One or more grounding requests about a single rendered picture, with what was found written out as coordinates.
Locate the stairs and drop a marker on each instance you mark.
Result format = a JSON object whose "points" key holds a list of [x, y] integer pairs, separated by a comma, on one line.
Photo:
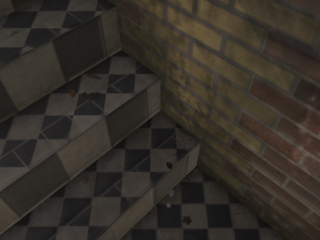
{"points": [[85, 150]]}

